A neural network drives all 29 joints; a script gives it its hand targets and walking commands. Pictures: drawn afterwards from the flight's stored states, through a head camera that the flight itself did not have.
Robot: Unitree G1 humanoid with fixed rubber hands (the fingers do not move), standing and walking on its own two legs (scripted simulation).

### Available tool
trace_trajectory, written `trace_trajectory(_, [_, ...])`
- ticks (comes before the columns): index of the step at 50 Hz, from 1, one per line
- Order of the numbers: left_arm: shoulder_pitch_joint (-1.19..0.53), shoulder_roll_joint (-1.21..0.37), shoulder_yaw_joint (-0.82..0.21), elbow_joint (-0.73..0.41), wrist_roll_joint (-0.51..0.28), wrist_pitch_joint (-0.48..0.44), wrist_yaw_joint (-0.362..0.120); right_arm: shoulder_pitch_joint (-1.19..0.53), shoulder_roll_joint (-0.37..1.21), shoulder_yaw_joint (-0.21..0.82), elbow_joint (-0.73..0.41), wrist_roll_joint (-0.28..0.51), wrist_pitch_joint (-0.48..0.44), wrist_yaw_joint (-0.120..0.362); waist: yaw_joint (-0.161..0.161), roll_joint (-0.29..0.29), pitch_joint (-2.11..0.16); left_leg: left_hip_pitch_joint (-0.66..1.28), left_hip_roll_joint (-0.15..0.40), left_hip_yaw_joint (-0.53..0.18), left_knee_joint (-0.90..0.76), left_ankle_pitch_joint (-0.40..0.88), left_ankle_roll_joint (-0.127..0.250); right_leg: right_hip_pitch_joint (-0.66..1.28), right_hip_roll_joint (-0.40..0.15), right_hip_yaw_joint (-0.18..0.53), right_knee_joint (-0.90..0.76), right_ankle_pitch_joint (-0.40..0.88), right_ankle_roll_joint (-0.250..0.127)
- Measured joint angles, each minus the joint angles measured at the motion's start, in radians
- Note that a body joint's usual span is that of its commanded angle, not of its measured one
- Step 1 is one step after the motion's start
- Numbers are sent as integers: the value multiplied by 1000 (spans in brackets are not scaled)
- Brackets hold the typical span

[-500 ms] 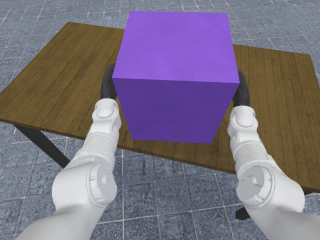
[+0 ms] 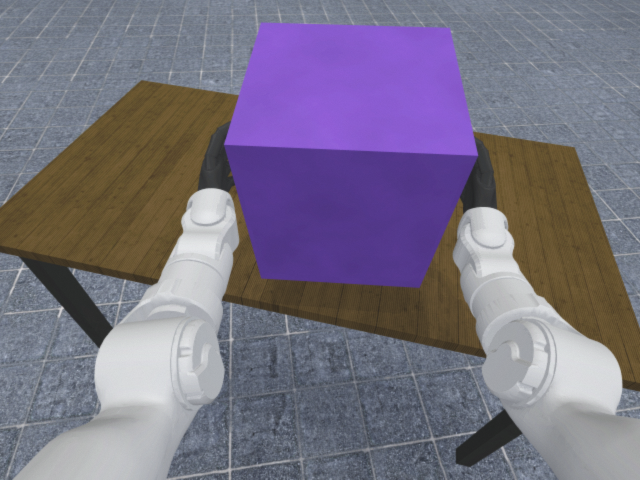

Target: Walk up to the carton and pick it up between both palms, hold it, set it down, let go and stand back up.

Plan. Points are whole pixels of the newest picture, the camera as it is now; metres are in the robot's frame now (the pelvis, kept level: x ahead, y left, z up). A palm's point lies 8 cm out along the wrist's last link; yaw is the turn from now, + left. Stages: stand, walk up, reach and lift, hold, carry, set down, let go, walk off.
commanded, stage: reach and lift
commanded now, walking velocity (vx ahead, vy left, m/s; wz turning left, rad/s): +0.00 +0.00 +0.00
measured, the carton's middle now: (346, 165) +0.50 -0.06 +0.14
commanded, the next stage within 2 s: none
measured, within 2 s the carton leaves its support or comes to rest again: neither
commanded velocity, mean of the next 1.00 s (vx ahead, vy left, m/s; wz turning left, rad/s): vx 0.00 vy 0.00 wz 0.00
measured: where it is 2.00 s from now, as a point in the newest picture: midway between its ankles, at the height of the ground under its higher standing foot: outside the picture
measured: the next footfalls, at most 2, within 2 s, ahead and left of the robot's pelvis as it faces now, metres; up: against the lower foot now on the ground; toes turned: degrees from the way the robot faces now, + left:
none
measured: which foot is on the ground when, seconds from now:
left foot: down 0.00-1.00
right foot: down 0.00-1.00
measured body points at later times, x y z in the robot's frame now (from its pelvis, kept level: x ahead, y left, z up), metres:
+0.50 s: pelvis -0.01 +0.00 +0.00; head +0.00 +0.04 +0.45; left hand +0.47 +0.14 +0.18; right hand +0.42 -0.19 +0.18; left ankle -0.01 +0.12 -0.74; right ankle +0.01 -0.12 -0.74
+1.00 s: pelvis +0.00 +0.00 +0.01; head -0.03 +0.03 +0.45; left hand +0.45 +0.13 +0.20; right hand +0.41 -0.19 +0.20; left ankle -0.01 +0.12 -0.74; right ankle +0.01 -0.12 -0.74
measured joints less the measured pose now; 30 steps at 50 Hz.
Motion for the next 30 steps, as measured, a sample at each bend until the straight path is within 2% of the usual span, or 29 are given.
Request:
trace_trajectory(9, [-82,32,43,67,2,29,-46,-34,-1,21,-52,9,92,-6,6,5,62,100,-15,5,-34,23,4,74,-15,6,22,-7,1])
trace_trajectory(15, [-99,50,58,68,-10,45,-68,-46,16,16,-96,4,134,-2,10,-2,93,138,-28,8,-64,43,8,96,-28,10,29,-8,5])
trace_trajectory(24, [-53,43,38,-8,-11,91,-41,-24,44,25,-117,19,149,2,10,-30,61,138,-27,11,-67,33,9,101,-25,13,11,-9,9])
trace_trajectory(30, [-1,29,-4,-85,-18,145,-25,-7,39,74,-107,84,163,-8,7,-29,44,153,-17,4,-38,-1,7,145,-14,6,-14,-16,13])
